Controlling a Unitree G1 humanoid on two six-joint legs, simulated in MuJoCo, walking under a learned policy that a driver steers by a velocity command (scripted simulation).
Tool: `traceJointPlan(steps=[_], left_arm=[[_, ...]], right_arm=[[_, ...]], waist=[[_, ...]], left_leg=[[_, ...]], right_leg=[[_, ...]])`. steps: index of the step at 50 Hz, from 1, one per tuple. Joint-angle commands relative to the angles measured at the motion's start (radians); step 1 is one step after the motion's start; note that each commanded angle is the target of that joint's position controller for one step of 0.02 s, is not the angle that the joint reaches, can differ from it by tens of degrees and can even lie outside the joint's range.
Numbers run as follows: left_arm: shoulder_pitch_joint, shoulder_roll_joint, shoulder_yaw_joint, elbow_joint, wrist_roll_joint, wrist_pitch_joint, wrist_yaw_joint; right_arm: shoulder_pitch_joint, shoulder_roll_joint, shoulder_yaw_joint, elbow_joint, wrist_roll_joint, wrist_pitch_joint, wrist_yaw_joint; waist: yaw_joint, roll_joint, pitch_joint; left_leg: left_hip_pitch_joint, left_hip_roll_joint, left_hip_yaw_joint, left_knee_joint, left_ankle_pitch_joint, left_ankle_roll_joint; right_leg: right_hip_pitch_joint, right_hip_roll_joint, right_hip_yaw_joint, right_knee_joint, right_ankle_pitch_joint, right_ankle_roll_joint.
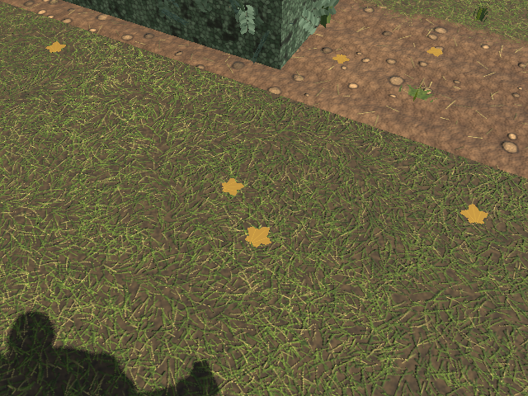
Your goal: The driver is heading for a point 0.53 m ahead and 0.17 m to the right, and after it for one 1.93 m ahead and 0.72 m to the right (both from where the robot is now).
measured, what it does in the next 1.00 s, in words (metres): goes down, turning right: left foot, then right foot 0.17 m lower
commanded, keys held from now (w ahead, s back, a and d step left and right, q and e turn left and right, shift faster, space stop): w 0.04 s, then w+e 0.58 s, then e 0.38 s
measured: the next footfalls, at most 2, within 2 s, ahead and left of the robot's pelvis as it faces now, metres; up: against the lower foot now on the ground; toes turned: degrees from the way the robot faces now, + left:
left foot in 0.08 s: +0.13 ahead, +0.13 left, +0.00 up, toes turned +3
right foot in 0.62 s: +0.49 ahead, -0.15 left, -0.17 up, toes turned -18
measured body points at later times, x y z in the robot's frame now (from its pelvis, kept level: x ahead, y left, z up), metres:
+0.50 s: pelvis +0.25 +0.02 -0.07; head +0.27 +0.00 +0.38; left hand +0.50 +0.18 -0.17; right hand +0.11 -0.17 -0.22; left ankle +0.09 +0.13 -0.74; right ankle +0.41 -0.14 -0.77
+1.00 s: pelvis +0.51 -0.03 -0.19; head +0.54 -0.03 +0.26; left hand +0.75 +0.16 -0.31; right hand +0.57 -0.35 -0.26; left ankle +0.66 +0.03 -0.91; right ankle +0.46 -0.14 -0.91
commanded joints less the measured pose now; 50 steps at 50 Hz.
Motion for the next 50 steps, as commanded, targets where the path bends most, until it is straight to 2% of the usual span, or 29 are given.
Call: traceJointPlan(steps=[1,3,4,5,6,7,9,12,14,16,18,21,22,23,25,28,30,31,32,33,34,36,38,39,41,45,48,49,50], left_arm=[[-0.047,0.198,0.042,-0.059,-0.045,-0.001,0.018],[-0.038,0.208,0.044,-0.049,-0.017,0.023,0.011],[-0.057,0.17,0.037,-0.065,0.005,0.015,0.001],[-0.002,0.001,-0.01,-0.116,0.01,-0.006,-0.018],[-0.164,0.073,0.011,-0.145,-0.024,-0.025,-0.041],[-0.238,0.099,0.028,-0.16,-0.045,-0.024,-0.03],[-0.201,0.115,0.044,-0.151,-0.019,-0.006,-0.002],[-0.174,-0.031,0.004,-0.166,0.021,0.021,-0.034],[-0.233,-0.015,-0.002,-0.191,0.028,0.022,-0.05],[-0.27,0.011,0.0,-0.218,0.024,0.029,-0.054],[-0.289,0.016,-0.002,-0.241,0.024,0.049,-0.057],[-0.39,0.071,0.008,-0.285,0.026,0.061,-0.045],[-0.545,0.118,0.043,-0.331,-0.165,0.068,-0.04],[-0.586,0.106,0.035,-0.355,-0.178,0.077,-0.051],[-0.665,0.033,0.021,-0.37,-0.138,0.093,-0.082],[-0.65,-0.013,0.007,-0.35,-0.118,0.098,-0.112],[-0.354,0.107,0.069,-0.245,-0.12,0.105,-0.076],[-0.16,0.174,0.101,-0.181,-0.107,0.11,-0.05],[-0.079,0.291,0.111,-0.146,-0.07,0.099,-0.026],[-0.019,0.279,0.099,-0.17,-0.054,0.077,-0.019],[0.015,0.273,0.1,-0.199,-0.054,0.094,-0.004],[-0.212,0.234,0.08,-0.259,-0.07,0.1,0.022],[-0.427,0.206,0.066,-0.316,-0.071,0.083,0.018],[-0.461,0.199,0.068,-0.319,-0.076,0.08,0.015],[-0.451,0.217,0.083,-0.329,-0.069,0.079,0.038],[-0.36,0.19,0.091,-0.312,-0.091,0.12,0.071],[-0.364,0.147,0.085,-0.329,-0.105,0.138,0.079],[-0.347,0.098,0.074,-0.336,-0.096,0.134,0.078],[-0.203,0.048,0.065,-0.33,-0.09,0.126,0.074]], right_arm=[[-0.04,-0.099,-0.038,-0.086,0.01,-0.019,-0.009],[0.06,-0.093,-0.052,-0.06,0.039,-0.046,-0.01],[0.204,-0.157,-0.079,-0.027,0.033,-0.063,-0.026],[0.431,-0.246,-0.095,0.014,0.028,-0.067,-0.043],[0.529,-0.184,-0.093,0.05,-0.005,-0.073,-0.045],[0.477,-0.167,-0.094,0.081,0.0,-0.081,-0.045],[0.385,-0.051,-0.048,0.069,0.032,-0.064,-0.036],[0.28,0.031,-0.008,0.046,-0.008,-0.04,-0.063],[0.224,0.048,0.011,0.037,-0.024,-0.067,-0.086],[0.288,-0.004,0.008,0.077,-0.016,-0.086,-0.089],[0.381,0.016,0.029,0.128,-0.038,-0.073,-0.067],[0.492,0.017,0.054,0.19,-0.029,-0.084,-0.053],[0.38,-0.153,-0.026,0.165,0.161,-0.06,-0.108],[0.429,-0.16,-0.025,0.167,0.155,-0.043,-0.131],[0.53,-0.084,-0.023,0.185,0.117,-0.021,-0.151],[0.508,-0.077,-0.03,0.176,0.118,0.006,-0.143],[0.454,-0.131,-0.045,0.156,0.104,0.001,-0.114],[0.407,-0.141,-0.057,0.174,0.119,-0.021,-0.1],[0.436,-0.038,-0.041,0.144,0.083,-0.051,-0.085],[0.465,-0.079,-0.018,0.078,0.121,-0.076,-0.065],[0.348,-0.126,-0.019,-0.003,0.145,-0.092,-0.058],[0.265,-0.12,-0.022,-0.025,0.135,-0.082,-0.094],[0.302,-0.131,-0.045,0.003,0.095,-0.019,-0.133],[0.314,-0.118,-0.05,-0.002,0.074,-0.006,-0.142],[0.223,-0.106,-0.052,-0.04,0.07,-0.019,-0.145],[0.116,-0.086,-0.047,-0.073,0.096,-0.013,-0.119],[0.098,-0.131,-0.071,-0.103,0.072,0.0,-0.108],[0.151,-0.178,-0.087,-0.102,0.06,0.0,-0.112],[0.161,-0.236,-0.098,-0.121,0.041,0.01,-0.114]], waist=[[-0.048,-0.102,0.04],[-0.105,-0.11,-0.01],[-0.165,-0.024,-0.12],[-0.216,0.229,-0.35],[-0.307,0.081,-0.157],[-0.271,0.03,-0.006],[-0.182,0.011,0.008],[-0.117,-0.01,0.035],[-0.113,-0.028,0.042],[-0.141,-0.007,-0.002],[-0.15,-0.002,0.054],[-0.177,-0.047,0.128],[-0.196,-0.004,0.177],[-0.22,-0.035,0.15],[-0.278,-0.061,0.117],[-0.275,-0.037,0.091],[-0.122,-0.03,-0.049],[0.001,-0.08,-0.102],[-0.015,-0.317,-0.165],[0.031,-0.311,-0.489],[0.066,-0.202,-0.574],[-0.068,0.064,-0.428],[-0.2,0.086,-0.168],[-0.228,0.043,-0.113],[-0.197,-0.059,-0.147],[-0.15,-0.146,-0.252],[-0.189,-0.142,-0.207],[-0.206,-0.071,-0.193],[-0.137,0.183,-0.24]], left_leg=[[0.084,-0.037,0.096,-0.176,-0.139,0.017],[0.385,-0.09,0.126,-0.237,0.034,0.059],[0.611,-0.037,0.053,-0.205,0.125,0.134],[1.03,0.241,-0.394,-0.301,0.253,0.409],[0.921,0.307,-0.525,-0.444,0.184,0.384],[0.76,0.301,-0.393,-0.456,0.127,0.316],[0.586,0.264,-0.223,-0.477,0.044,0.26],[0.384,0.202,-0.071,-0.498,0.025,0.181],[0.352,0.162,-0.003,-0.485,0.034,0.15],[0.23,0.071,0.127,-0.38,-0.018,0.136],[0.126,0.11,0.113,-0.339,-0.09,0.152],[0.282,0.186,0.051,-0.262,-0.103,0.157],[0.29,0.187,0.021,-0.152,0.034,0.123],[0.424,0.218,0.032,-0.067,0.081,0.107],[0.506,0.23,0.048,0.04,0.037,0.085],[0.369,0.202,0.11,0.147,0.14,0.055],[0.268,0.181,0.146,0.458,0.498,0.047],[0.063,0.134,0.161,0.809,0.282,0.0],[-0.341,-0.035,0.2,1.344,-0.736,-0.085],[-0.513,-0.02,-0.031,1.415,-0.71,-0.09],[-0.578,-0.005,-0.09,1.293,-0.61,-0.093],[-0.546,0.034,-0.093,1.027,-0.292,-0.082],[-0.315,0.065,-0.081,0.797,-0.24,-0.139],[-0.19,0.071,-0.072,0.587,-0.233,-0.149],[0.052,0.0,-0.012,0.229,-0.073,-0.15],[0.118,-0.064,-0.044,-0.008,0.114,-0.154],[0.24,-0.068,-0.045,-0.197,0.152,-0.103],[0.359,0.057,-0.128,-0.253,0.264,-0.054],[0.512,0.313,-0.347,-0.242,0.558,0.084]], right_leg=[[-0.002,-0.282,0.169,0.003,0.202,-0.233],[-0.15,-0.243,0.141,0.179,0.377,-0.213],[-0.287,-0.167,0.074,0.425,0.336,-0.148],[-0.646,0.03,0.071,0.769,-0.224,-0.042],[-0.852,0.041,0.241,0.897,-0.355,-0.069],[-0.877,-0.01,0.286,0.961,-0.275,-0.098],[-0.782,-0.093,0.285,0.952,-0.168,-0.117],[-0.689,-0.114,0.321,0.842,0.121,-0.121],[-0.72,-0.126,0.348,0.657,0.372,-0.102],[-0.569,-0.093,0.254,0.456,0.712,-0.077],[-0.508,-0.098,0.23,0.456,0.802,-0.074],[-0.645,-0.125,0.255,0.383,0.725,-0.084],[-0.772,-0.036,0.342,0.38,0.658,-0.085],[-0.877,-0.042,0.345,0.36,0.644,-0.077],[-0.909,-0.063,0.275,0.292,0.65,-0.059],[-0.637,-0.044,0.176,0.213,0.612,-0.064],[-0.251,0.034,0.089,0.213,0.531,-0.113],[0.061,-0.019,0.16,0.139,0.698,-0.195],[0.412,-0.155,0.286,0.383,1.315,-0.274],[0.725,-0.351,0.55,0.524,1.412,-0.469],[0.692,-0.387,0.691,0.363,0.976,-0.499],[0.277,-0.394,0.801,0.144,0.392,-0.41],[-0.283,-0.353,0.71,0.088,0.589,-0.384],[-0.454,-0.257,0.584,0.095,0.619,-0.34],[-0.6,-0.086,0.408,0.111,0.707,-0.274],[-0.433,-0.096,0.465,0.184,0.532,-0.236],[-0.474,-0.032,0.543,0.273,0.154,-0.133],[-0.585,0.038,0.494,0.426,-0.016,-0.069],[-0.752,0.176,0.372,0.715,-0.405,0.002]])
Keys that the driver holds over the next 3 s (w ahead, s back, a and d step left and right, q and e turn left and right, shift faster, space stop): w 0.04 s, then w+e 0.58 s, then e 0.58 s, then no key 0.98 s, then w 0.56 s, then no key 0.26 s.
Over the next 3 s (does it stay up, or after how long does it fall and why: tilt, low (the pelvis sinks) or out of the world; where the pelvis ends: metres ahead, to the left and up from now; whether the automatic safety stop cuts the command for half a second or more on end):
stays up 0.74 -0.23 -0.18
